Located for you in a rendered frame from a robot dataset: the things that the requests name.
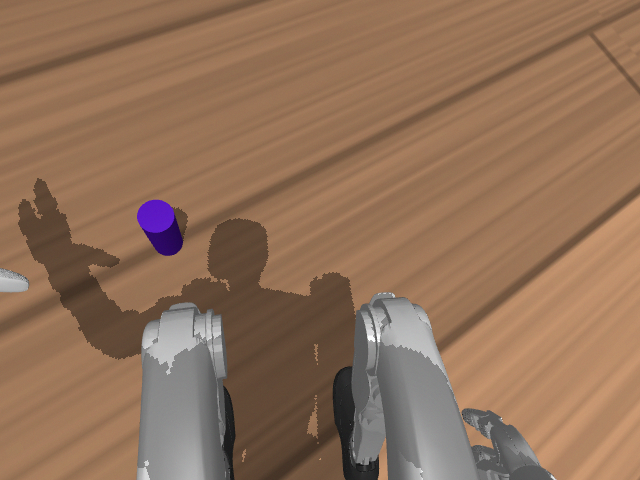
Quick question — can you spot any left robot hand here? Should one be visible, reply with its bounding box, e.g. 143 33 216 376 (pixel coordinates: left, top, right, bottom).
0 268 29 292

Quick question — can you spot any right robot foot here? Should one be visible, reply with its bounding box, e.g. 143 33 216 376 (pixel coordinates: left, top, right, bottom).
333 366 379 480

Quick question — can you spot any right robot hand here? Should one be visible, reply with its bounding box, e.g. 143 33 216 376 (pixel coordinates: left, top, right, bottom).
461 408 541 480

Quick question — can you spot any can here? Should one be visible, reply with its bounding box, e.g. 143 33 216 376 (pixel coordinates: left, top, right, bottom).
137 200 183 256

